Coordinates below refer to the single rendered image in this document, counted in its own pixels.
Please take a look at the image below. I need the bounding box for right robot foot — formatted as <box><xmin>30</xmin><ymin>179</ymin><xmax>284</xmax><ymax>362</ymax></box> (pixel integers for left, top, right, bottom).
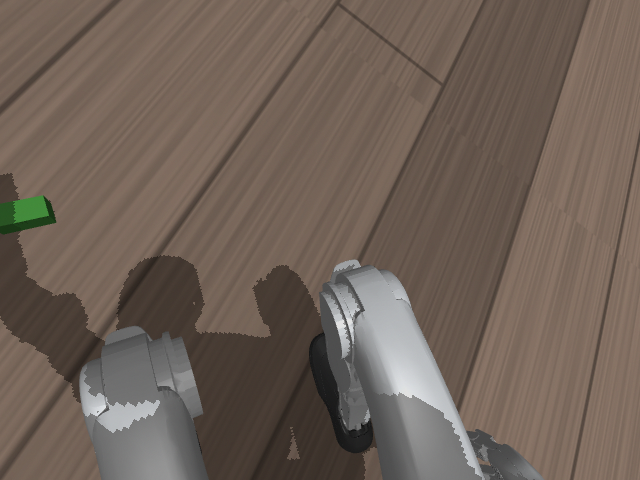
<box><xmin>309</xmin><ymin>333</ymin><xmax>373</xmax><ymax>453</ymax></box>

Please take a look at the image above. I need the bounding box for small box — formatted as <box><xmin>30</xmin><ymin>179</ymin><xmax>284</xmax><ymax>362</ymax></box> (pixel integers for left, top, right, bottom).
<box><xmin>0</xmin><ymin>195</ymin><xmax>57</xmax><ymax>235</ymax></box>

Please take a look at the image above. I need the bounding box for right robot hand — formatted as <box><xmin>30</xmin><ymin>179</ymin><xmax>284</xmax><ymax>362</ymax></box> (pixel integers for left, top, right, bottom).
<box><xmin>466</xmin><ymin>429</ymin><xmax>544</xmax><ymax>480</ymax></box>

